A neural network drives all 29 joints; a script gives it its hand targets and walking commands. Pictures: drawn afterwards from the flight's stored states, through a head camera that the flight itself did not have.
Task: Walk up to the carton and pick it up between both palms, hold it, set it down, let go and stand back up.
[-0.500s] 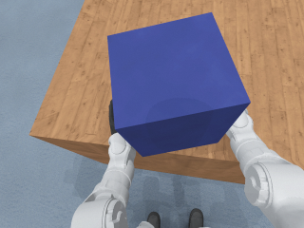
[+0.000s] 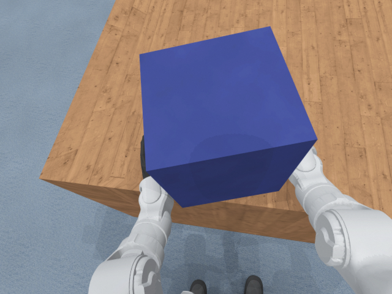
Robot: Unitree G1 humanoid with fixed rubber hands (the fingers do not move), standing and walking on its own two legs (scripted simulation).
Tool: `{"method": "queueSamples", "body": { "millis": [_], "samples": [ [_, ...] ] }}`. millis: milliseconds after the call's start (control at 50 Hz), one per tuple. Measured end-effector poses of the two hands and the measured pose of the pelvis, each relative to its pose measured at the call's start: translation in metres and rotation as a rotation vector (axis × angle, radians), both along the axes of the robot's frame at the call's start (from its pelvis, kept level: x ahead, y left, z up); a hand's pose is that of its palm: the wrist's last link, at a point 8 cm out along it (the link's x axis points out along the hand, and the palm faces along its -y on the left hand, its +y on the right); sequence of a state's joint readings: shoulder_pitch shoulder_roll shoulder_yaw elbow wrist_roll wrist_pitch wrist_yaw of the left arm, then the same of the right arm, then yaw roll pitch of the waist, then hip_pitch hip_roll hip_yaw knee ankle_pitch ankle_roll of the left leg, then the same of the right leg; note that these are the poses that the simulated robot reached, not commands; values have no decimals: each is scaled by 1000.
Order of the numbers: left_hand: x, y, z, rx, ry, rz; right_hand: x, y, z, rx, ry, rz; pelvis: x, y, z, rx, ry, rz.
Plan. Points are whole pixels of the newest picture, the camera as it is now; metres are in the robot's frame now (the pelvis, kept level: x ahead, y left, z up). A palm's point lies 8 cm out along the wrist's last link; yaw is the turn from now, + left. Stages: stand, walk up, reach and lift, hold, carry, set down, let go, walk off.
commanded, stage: reach and lift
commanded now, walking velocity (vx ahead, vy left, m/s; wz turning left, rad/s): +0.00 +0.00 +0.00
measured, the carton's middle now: (218, 132) +0.43 +0.03 +0.03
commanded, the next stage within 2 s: none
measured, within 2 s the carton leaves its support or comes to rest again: leaves its support in 0.82 s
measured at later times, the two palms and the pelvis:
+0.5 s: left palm (151, 174) +0.36 +0.17 -0.04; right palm (294, 140) +0.45 -0.12 -0.03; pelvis -0.01 +0.00 +0.00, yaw +0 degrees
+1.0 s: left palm (147, 195) +0.31 +0.16 -0.01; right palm (305, 162) +0.39 -0.13 +0.00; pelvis -0.03 -0.01 +0.00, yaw +1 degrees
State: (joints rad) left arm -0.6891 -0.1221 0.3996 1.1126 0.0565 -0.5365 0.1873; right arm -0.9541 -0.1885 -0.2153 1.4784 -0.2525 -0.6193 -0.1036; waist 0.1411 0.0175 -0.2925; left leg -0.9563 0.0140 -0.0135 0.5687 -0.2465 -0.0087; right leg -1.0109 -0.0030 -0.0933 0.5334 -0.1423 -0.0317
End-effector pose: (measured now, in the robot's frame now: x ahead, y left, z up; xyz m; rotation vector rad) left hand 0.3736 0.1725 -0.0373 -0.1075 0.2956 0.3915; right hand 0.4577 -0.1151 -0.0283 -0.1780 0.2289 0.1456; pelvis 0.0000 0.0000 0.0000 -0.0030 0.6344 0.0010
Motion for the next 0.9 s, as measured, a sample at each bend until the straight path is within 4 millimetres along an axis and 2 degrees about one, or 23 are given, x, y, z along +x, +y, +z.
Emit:
{"method": "queueSamples", "body": {
  "millis": [600, 740, 900],
  "samples": [
    [-19, -3, 2, -11, 27, 11, -14, -1, 5, -66, 6, 32, -7, -4, -1, 4, -20, 3],
    [-32, -6, 5, -13, 47, 9, -27, -4, 8, -91, 17, 38, -11, -6, 1, 6, -46, 5],
    [-53, -8, 12, 1, 75, -16, -53, -8, 13, -85, 42, 16, -18, -9, 3, 9, -100, 8]
  ]
}}
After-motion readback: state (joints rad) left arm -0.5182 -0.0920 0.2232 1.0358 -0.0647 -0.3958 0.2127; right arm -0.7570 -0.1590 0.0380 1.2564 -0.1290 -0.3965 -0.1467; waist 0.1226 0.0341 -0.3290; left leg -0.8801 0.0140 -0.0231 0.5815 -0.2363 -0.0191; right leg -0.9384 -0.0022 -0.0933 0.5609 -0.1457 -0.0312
